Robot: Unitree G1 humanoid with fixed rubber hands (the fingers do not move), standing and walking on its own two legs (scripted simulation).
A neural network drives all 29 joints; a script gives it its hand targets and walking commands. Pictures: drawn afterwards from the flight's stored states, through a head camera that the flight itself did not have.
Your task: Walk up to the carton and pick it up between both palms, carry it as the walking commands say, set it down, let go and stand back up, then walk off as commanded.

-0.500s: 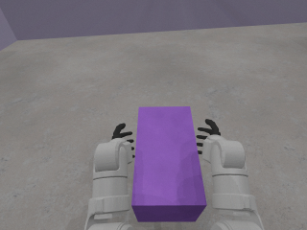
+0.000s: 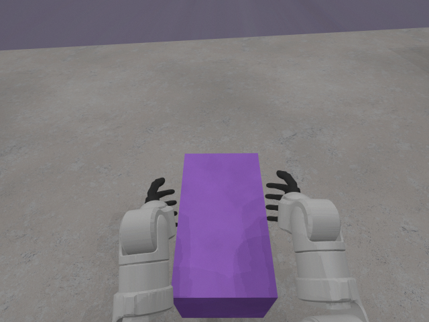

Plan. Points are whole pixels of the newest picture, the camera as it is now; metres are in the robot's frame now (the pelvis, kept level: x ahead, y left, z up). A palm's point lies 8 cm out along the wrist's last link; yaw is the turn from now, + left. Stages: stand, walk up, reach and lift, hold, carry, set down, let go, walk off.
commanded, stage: carry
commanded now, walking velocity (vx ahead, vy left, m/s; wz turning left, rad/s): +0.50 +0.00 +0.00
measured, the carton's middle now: (221, 231) +0.32 +0.01 +0.01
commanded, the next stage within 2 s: none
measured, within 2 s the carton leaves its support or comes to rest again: neither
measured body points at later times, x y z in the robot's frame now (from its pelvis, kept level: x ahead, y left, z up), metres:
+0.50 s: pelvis +0.29 -0.01 +0.00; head +0.29 +0.00 +0.45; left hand +0.61 +0.11 +0.09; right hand +0.61 -0.14 +0.09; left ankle +0.28 +0.08 -0.73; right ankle +0.16 -0.13 -0.67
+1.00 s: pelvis +0.61 -0.01 +0.00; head +0.64 +0.00 +0.45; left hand +0.94 +0.10 +0.08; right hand +0.93 -0.14 +0.08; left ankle +0.63 +0.07 -0.73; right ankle +0.46 -0.13 -0.68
